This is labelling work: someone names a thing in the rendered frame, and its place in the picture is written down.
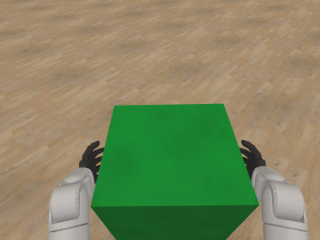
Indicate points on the carton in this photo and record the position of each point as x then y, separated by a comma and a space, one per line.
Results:
172, 172

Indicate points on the robot left hand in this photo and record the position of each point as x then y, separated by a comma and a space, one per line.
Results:
89, 161

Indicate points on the right robot forearm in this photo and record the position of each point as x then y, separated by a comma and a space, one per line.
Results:
283, 206

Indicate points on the left robot forearm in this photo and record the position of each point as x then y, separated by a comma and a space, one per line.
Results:
69, 215

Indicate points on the robot right hand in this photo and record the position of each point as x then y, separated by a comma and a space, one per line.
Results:
254, 158

